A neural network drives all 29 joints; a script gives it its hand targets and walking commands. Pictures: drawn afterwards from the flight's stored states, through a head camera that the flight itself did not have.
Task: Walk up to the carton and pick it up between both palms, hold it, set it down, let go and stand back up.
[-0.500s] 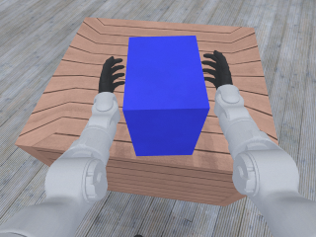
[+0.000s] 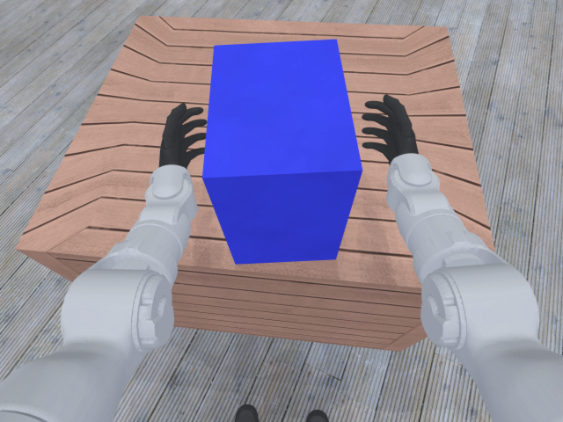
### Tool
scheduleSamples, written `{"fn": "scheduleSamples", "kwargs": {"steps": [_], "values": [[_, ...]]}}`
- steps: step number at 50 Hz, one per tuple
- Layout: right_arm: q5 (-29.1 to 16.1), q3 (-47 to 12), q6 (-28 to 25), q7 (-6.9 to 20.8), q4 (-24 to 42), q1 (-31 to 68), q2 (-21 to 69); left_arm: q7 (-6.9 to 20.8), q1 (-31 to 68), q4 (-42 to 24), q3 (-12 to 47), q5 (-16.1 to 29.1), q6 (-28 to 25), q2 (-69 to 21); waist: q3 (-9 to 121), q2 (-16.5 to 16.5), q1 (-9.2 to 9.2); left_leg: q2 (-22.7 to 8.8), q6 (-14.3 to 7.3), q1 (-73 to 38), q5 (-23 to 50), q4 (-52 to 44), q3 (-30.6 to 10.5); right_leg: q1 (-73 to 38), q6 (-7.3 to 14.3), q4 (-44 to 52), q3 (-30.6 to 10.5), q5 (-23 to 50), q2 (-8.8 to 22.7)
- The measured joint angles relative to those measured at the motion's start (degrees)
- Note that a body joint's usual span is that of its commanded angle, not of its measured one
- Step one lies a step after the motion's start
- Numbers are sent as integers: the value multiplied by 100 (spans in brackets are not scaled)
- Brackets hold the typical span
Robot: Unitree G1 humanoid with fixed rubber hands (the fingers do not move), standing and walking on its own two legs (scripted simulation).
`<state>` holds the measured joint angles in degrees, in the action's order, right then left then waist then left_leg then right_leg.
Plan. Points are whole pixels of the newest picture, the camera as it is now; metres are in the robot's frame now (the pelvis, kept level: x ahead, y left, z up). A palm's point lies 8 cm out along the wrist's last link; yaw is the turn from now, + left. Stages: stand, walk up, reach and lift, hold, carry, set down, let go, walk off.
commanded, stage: set down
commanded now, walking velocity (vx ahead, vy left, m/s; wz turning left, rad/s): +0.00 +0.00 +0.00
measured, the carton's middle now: (280, 163) +0.51 +0.03 +0.00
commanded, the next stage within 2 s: none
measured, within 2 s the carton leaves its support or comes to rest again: neither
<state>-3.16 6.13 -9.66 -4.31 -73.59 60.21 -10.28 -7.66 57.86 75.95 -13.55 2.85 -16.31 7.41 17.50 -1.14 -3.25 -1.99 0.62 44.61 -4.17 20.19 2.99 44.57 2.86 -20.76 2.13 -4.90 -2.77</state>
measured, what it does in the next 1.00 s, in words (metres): shifts its weight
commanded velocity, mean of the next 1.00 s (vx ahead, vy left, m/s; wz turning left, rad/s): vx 0.00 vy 0.00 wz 0.00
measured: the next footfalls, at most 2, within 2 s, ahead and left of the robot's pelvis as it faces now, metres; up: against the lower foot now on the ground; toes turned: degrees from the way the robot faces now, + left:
none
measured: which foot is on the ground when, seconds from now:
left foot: down 0.00-1.00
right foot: down 0.00-1.00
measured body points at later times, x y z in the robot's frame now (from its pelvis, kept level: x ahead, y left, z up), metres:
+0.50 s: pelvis +0.00 +0.01 -0.01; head +0.19 +0.00 +0.40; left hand +0.51 +0.19 +0.01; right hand +0.53 -0.16 +0.02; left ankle +0.02 +0.13 -0.73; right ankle +0.02 -0.08 -0.73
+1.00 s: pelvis -0.05 +0.00 +0.01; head +0.16 +0.03 +0.39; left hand +0.47 +0.17 +0.08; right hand +0.51 -0.16 +0.09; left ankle +0.02 +0.13 -0.73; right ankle +0.02 -0.08 -0.73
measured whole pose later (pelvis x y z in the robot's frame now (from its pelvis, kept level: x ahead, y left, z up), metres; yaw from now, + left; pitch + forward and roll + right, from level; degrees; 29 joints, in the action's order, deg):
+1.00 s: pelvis -0.05 +0.00 +0.01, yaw -3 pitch +1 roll -1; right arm -23.5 -3.4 4.0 -6.6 -47.7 70.2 -24.3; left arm -14.4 65.0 23.8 -3.5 9.4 25.3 13.1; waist -29.8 2.0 -5.8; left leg -4.9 1.0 20.9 -8.3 28.2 4.4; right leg 19.5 2.6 -23.7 0.3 -5.4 -5.4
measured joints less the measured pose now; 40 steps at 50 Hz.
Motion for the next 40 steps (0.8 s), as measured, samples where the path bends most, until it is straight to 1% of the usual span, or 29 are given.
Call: {"fn": "scheduleSamples", "kwargs": {"steps": [4,8,9,12,15,18,21,23,25,29,33,35,38,40], "values": [[-187,-111,-47,42,-286,77,-163,36,32,211,145,149,-3,89,-77,-3,22,-13,10,23,-91,161,-27,-15,5,-95,25,-64,-7],[-356,-213,-173,72,-295,-81,-254,100,-154,257,303,303,-96,161,-43,37,87,-27,13,75,-143,220,-39,11,10,-100,34,-88,-22],[-407,-239,-209,99,-306,-107,-268,115,-193,285,363,390,-144,190,-39,48,113,-28,11,95,-153,237,-39,31,15,-115,34,-95,-23],[-572,-285,-201,309,-601,238,-335,116,102,610,722,904,-352,362,-208,101,230,-5,-1,281,-198,401,-49,251,39,-363,51,-192,8],[-843,-527,-292,439,-750,564,-428,74,431,752,1128,1247,-543,464,-124,166,269,12,-15,720,-203,532,-36,722,28,-560,43,-233,34],[-1151,-854,-484,444,-810,778,-531,82,700,857,1197,1292,-658,492,-16,197,226,0,-40,1101,-209,612,-1,1097,5,-597,9,-195,24],[-1364,-1020,-715,393,-716,792,-648,99,730,667,1026,1118,-711,440,17,177,138,7,-64,1267,-151,513,29,1249,-45,-453,-25,-97,29],[-1347,-957,-796,374,-507,724,-737,85,639,297,886,955,-663,372,-115,123,52,14,-74,1210,-90,392,39,1165,-77,-271,-40,3,30],[-1210,-794,-779,375,-143,596,-808,49,465,-293,734,755,-511,275,-328,45,-44,10,-76,1062,-27,251,50,977,-111,-37,-57,135,21],[-671,-374,-532,413,721,224,-794,-26,65,-1609,461,310,-1,-33,-722,-99,-154,20,-106,738,73,15,63,533,-121,448,-79,341,16],[-162,-19,-204,462,1400,-108,-654,-190,-190,-2658,355,-134,682,-408,-1021,-166,-185,34,-136,512,129,-94,41,261,-136,640,-59,438,23],[5,120,-34,448,1769,-193,-601,-356,-232,-3153,277,-290,1073,-530,-1323,-160,-183,30,-138,328,134,-94,40,84,-134,628,-57,437,19],[90,269,216,375,2372,-99,-623,-465,-107,-3853,246,-403,1636,-541,-2183,-148,-146,11,-128,-199,128,-66,40,-422,-123,564,-58,417,3],[-25,308,351,315,2715,219,-762,-529,216,-4241,224,-379,1961,-445,-3207,-148,-113,-9,-116,-895,114,-60,48,-1090,-123,518,-68,398,-16]]}}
